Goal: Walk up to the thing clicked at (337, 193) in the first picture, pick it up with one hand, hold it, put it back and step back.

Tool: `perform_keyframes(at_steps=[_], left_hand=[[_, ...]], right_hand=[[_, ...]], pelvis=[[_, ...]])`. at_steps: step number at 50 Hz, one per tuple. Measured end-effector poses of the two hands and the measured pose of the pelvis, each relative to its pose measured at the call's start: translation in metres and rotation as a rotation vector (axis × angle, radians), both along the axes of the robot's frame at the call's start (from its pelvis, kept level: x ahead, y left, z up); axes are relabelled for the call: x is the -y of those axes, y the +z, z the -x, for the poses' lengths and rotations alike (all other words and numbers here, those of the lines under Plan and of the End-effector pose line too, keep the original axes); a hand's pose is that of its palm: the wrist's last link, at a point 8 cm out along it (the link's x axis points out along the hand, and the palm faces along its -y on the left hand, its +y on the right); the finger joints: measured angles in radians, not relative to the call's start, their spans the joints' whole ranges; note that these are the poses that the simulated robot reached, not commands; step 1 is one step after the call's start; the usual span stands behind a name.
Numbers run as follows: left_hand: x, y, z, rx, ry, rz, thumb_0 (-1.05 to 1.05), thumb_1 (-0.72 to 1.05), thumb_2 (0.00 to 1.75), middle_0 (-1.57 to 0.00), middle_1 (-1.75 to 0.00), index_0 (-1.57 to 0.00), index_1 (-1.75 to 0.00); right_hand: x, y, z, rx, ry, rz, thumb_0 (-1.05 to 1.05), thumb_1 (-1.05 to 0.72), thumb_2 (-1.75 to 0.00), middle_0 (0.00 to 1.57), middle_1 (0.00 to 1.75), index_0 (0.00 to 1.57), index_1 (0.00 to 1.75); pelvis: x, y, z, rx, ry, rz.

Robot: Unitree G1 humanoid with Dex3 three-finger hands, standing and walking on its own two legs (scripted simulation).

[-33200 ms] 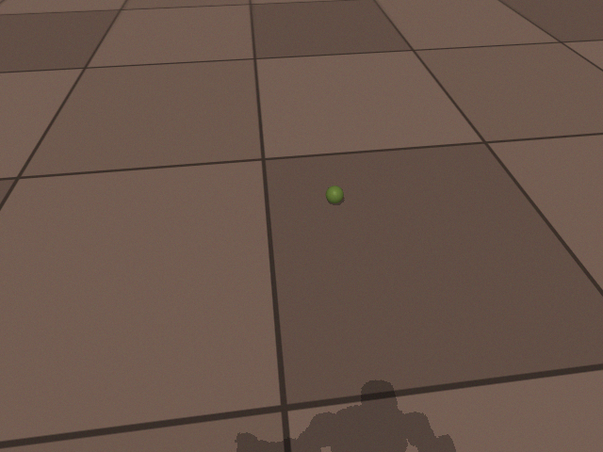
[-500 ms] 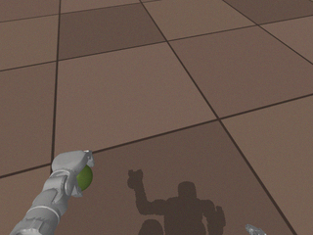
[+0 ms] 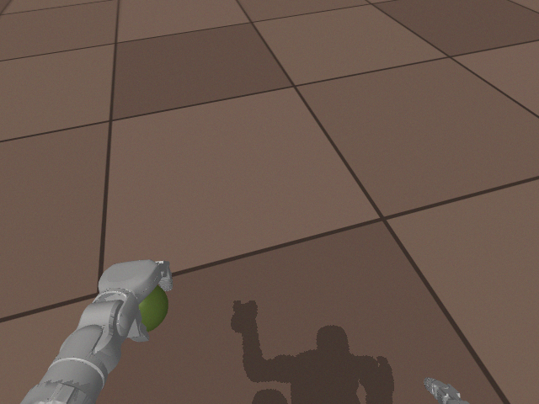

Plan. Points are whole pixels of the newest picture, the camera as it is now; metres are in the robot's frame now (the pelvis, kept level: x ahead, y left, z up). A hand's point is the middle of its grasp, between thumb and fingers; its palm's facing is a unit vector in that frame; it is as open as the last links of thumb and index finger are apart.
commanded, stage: hold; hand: left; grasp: from above
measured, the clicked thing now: (142, 306) +0.31 +0.24 -0.07
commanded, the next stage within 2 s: crouch in 1.28 s
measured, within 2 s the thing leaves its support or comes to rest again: neither
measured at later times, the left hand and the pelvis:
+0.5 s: hand (140, 318) +0.28 +0.22 -0.03, palm faces -0.46 -0.06 -0.89, open 10.6 cm; pelvis -0.02 -0.01 +0.01, yaw +0 degrees
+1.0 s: hand (137, 321) +0.27 +0.22 -0.02, palm faces -0.48 -0.06 -0.88, open 10.6 cm; pelvis -0.02 +0.00 +0.01, yaw +0 degrees
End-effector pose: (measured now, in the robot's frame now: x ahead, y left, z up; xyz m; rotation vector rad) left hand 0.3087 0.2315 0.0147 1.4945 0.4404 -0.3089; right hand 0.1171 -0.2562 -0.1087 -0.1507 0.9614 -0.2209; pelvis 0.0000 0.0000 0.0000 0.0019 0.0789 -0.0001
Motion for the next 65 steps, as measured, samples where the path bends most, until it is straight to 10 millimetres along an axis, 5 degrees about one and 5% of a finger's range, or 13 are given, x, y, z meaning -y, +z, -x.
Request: perform_keyframes(at_steps=[32,65], left_hand=[[0.015,0.023,0.031,0.009,-0.018,0.011,0.01,-0.14,0.74,-0.38,-0.98,-0.52,-0.95],[0.005,0.020,0.019,-0.012,-0.014,0.009,0.02,-0.17,0.80,-0.36,-1.00,-0.51,-0.98]], right_hand=[[-0.001,0.014,0.002,0.064,0.025,-0.016,0.01,-0.91,-0.90,0.20,0.30,0.20,0.30],[-0.006,0.014,-0.011,0.031,0.019,-0.017,0.01,-0.91,-0.90,0.20,0.30,0.20,0.30]], pelvis=[[0.006,0.009,0.023,0.075,-0.005,-0.008],[0.003,0.013,0.008,0.068,-0.003,-0.004]])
